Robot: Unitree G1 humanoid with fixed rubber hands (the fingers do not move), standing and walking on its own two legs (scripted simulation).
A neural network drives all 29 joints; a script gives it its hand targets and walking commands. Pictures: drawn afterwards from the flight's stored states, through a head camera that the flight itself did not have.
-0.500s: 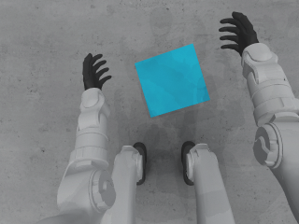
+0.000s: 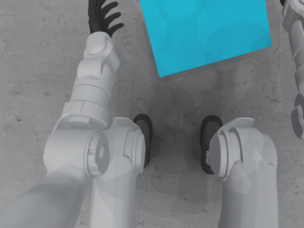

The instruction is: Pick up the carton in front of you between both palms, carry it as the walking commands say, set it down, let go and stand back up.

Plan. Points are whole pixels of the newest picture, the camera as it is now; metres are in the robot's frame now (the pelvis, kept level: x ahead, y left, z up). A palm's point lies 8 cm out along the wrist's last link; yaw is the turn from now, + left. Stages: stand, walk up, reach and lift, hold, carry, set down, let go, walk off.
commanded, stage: reach and lift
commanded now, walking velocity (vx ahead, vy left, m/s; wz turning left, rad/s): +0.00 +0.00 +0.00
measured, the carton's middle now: (196, 25) +0.53 -0.08 -0.27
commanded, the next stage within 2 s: none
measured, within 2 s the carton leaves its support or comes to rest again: leaves its support in 0.80 s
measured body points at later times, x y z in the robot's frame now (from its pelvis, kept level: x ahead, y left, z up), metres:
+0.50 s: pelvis +0.01 +0.00 -0.02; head +0.37 -0.08 +0.24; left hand +0.53 +0.12 -0.19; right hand +0.56 -0.23 -0.21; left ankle +0.14 +0.13 -0.36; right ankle +0.12 -0.12 -0.36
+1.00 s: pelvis +0.02 -0.01 -0.03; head +0.35 -0.10 +0.25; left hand +0.54 +0.10 -0.16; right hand +0.56 -0.20 -0.19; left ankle +0.14 +0.13 -0.36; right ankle +0.12 -0.12 -0.36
